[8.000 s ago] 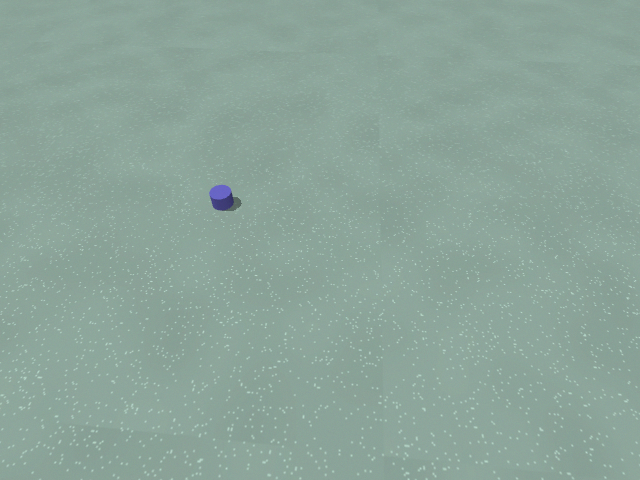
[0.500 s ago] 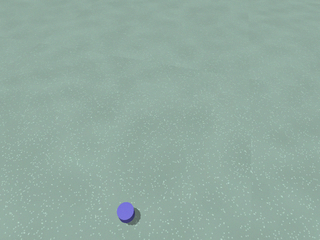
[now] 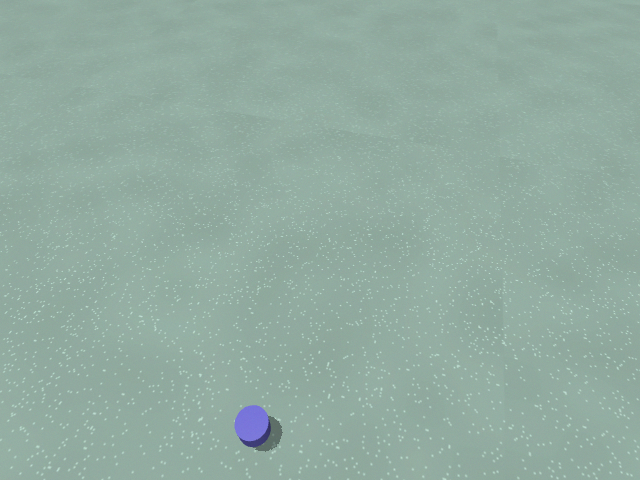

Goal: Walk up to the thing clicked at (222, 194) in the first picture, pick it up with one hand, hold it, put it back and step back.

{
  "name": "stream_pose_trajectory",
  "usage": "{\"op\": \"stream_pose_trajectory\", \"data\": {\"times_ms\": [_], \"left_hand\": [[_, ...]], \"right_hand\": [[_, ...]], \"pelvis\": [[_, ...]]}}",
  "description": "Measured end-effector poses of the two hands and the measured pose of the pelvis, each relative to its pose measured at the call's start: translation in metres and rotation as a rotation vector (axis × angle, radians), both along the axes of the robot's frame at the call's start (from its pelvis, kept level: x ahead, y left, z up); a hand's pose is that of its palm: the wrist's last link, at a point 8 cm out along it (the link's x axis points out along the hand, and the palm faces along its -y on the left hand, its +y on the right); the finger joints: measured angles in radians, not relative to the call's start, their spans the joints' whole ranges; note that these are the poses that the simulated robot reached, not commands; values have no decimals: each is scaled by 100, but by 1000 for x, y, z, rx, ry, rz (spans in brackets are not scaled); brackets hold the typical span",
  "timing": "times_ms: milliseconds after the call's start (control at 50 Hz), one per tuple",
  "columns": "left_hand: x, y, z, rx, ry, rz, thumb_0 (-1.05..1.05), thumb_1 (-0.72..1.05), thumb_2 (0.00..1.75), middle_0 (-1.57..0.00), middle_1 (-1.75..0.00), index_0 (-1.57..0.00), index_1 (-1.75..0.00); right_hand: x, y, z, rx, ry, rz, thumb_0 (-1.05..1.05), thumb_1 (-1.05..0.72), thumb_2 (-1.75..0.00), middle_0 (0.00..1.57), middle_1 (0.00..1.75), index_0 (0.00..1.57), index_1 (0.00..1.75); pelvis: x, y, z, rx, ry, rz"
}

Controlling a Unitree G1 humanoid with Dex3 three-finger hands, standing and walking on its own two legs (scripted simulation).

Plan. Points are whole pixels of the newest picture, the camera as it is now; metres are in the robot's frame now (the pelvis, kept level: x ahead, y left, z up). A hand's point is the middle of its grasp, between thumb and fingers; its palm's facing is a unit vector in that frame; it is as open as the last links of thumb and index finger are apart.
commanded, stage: stand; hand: left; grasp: from above
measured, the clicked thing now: (253, 426) +0.39 +0.21 -0.75
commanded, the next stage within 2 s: rise first in 0.36 s
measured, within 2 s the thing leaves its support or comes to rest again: neither
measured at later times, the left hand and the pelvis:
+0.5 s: hand out of the picture +0.07 +0.25 -0.16, palm faces -0.01 -0.94 -0.34, open 7.4 cm; pelvis +0.00 +0.00 +0.00, yaw +0 degrees
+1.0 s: hand out of the picture +0.13 +0.26 -0.22, palm faces -0.11 -0.90 -0.42, open 13.5 cm; pelvis -0.02 +0.00 -0.07, yaw -1 degrees
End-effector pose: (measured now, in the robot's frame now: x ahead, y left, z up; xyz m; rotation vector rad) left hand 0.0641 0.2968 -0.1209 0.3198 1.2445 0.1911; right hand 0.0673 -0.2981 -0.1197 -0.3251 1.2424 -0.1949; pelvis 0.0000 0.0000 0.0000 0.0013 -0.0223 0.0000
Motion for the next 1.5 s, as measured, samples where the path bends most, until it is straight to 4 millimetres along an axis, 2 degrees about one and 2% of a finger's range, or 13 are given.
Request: {"op": "stream_pose_trajectory", "data": {"times_ms": [480,520,600,680,740,800,920,1040,1200,1320,1400,1500], "left_hand": [[-1,-2,0,0,-2,4,0,90,90,-21,-30,-20,-30],[7,-4,0,-3,-49,26,0,88,91,-20,-33,-19,-32],[39,-8,-5,-18,-111,32,0,75,94,-18,-45,-16,-44],[68,-5,-13,-13,-140,-18,0,54,98,-13,-66,-12,-65],[77,-5,-16,4,-141,-55,0,35,100,-9,-80,-9,-79],[76,-6,-21,20,-113,-79,0,13,101,-7,-91,-7,-90],[63,-1,-44,57,-74,-97,0,-25,102,-7,-102,-6,-101],[57,1,-64,91,-104,-141,0,-45,103,-7,-105,-6,-106],[51,-1,-81,122,-99,-199,-1,-54,103,-8,-106,-6,-107],[50,2,-99,160,-92,-253,-1,-55,101,-8,-107,-7,-107],[60,5,-122,204,-104,-334,-1,-55,101,-9,-107,-7,-107],[84,6,-164,271,-141,-474,-1,-54,100,-8,-107,-7,-107]], "right_hand": [[2,-2,1,-2,-8,1,0,-90,-90,21,30,20,30],[6,1,2,-2,-56,-8,0,-90,-90,21,30,20,30],[9,13,-1,16,-127,-4,0,-91,-90,21,30,20,30],[5,24,-7,39,-157,-16,0,-92,-90,21,30,20,30],[0,31,-11,57,-169,-37,0,-91,-90,21,30,20,30],[-2,36,-15,71,-184,-49,0,-90,-90,21,30,20,30],[8,38,-30,68,-237,-23,0,-89,-90,21,30,20,30],[29,39,-49,47,-300,13,1,-89,-90,21,30,20,30],[59,49,-65,55,-384,64,1,-89,-90,21,30,20,30],[74,55,-82,66,-432,109,1,-90,-90,21,30,20,30],[79,54,-104,67,-454,137,1,-90,-90,21,30,20,30],[79,47,-147,60,-446,158,0,-88,-90,21,30,20,30]], "pelvis": [[1,-2,0,0,-6,1],[-2,-2,-2,-1,16,4],[-13,-4,-8,-4,65,8],[-18,-6,-18,-5,123,-2],[-18,-5,-23,-6,144,-8],[-17,-2,-28,-7,166,-12],[-19,1,-50,-12,229,-15],[-22,3,-76,-18,284,-13],[-25,4,-99,-30,340,-10],[-29,3,-121,-34,388,-5],[-36,3,-144,-35,434,-4],[-46,2,-185,-33,502,-6]]}}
